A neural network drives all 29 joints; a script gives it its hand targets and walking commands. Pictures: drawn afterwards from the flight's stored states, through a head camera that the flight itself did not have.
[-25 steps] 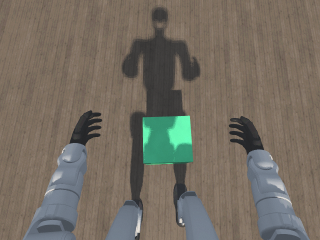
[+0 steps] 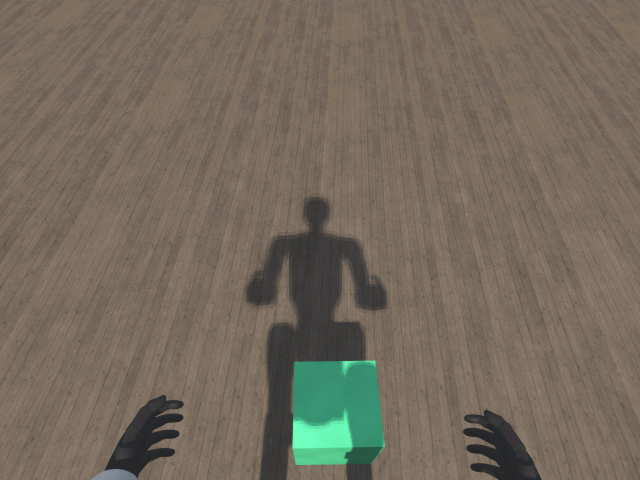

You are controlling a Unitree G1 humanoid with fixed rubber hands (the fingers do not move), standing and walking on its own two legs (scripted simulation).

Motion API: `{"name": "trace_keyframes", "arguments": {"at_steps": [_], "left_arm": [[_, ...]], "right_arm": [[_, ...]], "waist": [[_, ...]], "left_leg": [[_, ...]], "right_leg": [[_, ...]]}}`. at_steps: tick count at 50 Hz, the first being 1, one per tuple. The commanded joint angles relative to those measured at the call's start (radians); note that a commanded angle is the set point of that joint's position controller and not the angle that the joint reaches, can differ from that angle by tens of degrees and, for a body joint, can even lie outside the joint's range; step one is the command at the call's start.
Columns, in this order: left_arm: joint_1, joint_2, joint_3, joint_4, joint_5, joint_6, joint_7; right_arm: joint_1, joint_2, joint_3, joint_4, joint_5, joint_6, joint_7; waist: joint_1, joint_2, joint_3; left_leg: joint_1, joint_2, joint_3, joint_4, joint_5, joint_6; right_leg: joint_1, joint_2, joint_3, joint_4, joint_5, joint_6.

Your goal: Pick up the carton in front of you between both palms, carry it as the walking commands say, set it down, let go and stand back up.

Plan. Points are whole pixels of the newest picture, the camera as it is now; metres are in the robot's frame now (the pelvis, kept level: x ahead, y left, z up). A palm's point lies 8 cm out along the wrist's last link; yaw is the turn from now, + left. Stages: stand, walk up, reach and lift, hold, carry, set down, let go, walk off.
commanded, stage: let go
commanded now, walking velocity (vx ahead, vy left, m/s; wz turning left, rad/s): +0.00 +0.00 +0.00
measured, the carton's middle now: (334, 414) +0.37 -0.04 -0.65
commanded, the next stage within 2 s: stand in 0.40 s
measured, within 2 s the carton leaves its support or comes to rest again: neither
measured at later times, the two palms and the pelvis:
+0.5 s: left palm out of the picture +0.15 +0.25 -0.08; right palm out of the picture +0.16 -0.26 -0.08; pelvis +0.00 -0.01 -0.01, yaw +0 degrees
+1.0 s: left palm out of the picture +0.14 +0.29 -0.09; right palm out of the picture +0.14 -0.29 -0.10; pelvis +0.02 -0.01 +0.00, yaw +1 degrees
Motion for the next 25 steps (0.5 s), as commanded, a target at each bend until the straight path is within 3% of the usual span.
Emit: {"name": "trace_keyframes", "arguments": {"at_steps": [1, 8, 18, 19, 20, 21, 23, 25], "left_arm": [[-0.034, 0.082, 0.011, -0.110, -0.001, 0.017, -0.008], [-0.050, 0.088, 0.007, -0.112, 0.003, 0.076, -0.019], [-0.032, 0.096, 0.022, -0.126, 0.015, 0.102, -0.020], [0.021, 0.101, 0.027, -0.063, 0.004, 0.076, 0.002], [0.013, 0.100, 0.019, -0.084, 0.006, 0.070, 0.011], [-0.025, 0.231, 0.051, 0.049, 0.032, 0.046, 0.051], [-0.032, 0.226, 0.045, 0.068, 0.037, 0.024, 0.068], [-0.058, 0.215, 0.037, 0.090, 0.038, 0.010, 0.071]], "right_arm": [[-0.036, -0.098, -0.023, -0.103, 0.000, 0.019, 0.005], [-0.047, -0.105, -0.032, -0.095, -0.016, 0.084, 0.008], [-0.046, -0.088, -0.028, -0.117, -0.017, 0.102, 0.009], [-0.071, -0.123, -0.043, -0.141, -0.042, 0.155, -0.016], [-0.044, -0.117, -0.029, -0.134, -0.036, 0.168, -0.025], [-0.062, -0.201, -0.046, 0.020, -0.028, 0.096, -0.067], [-0.043, -0.190, -0.043, 0.043, -0.043, 0.044, -0.083], [-0.052, -0.185, -0.039, 0.072, -0.048, 0.020, -0.080]], "waist": [[0.004, 0.025, -0.052], [-0.003, 0.006, 0.039], [0.002, -0.009, -0.011], [0.005, -0.034, -0.069], [0.005, -0.011, -0.062], [0.031, -0.003, -0.062], [0.006, 0.005, -0.059], [0.005, 0.003, -0.047]], "left_leg": [[-0.216, 0.010, 0.034, -0.170, 0.108, -0.007], [-0.239, 0.024, 0.034, -0.191, 0.044, 0.011], [-0.126, -0.013, 0.045, -0.130, 0.179, -0.008], [-0.077, -0.023, 0.054, -0.077, 0.249, -0.014], [-0.080, -0.025, 0.052, -0.070, 0.262, -0.016], [-0.140, 0.024, 0.036, -0.019, 0.171, -0.037], [-0.056, 0.032, 0.009, -0.026, 0.075, -0.031], [-0.065, 0.039, -0.011, -0.027, 0.031, -0.020]], "right_leg": [[0.423, 0.028, -0.022, 0.008, 0.165, 0.013], [0.490, 0.032, -0.025, 0.019, 0.131, 0.018], [0.475, 0.019, -0.004, 0.015, 0.244, 0.012], [0.448, 0.051, -0.016, 0.041, 0.231, 0.021], [0.429, 0.048, -0.017, 0.048, 0.227, 0.016], [0.267, -0.055, 0.001, 0.049, 0.155, 0.019], [0.144, -0.069, 0.045, 0.014, -0.002, 0.006], [0.110, -0.066, 0.054, 0.011, -0.059, 0.000]]}}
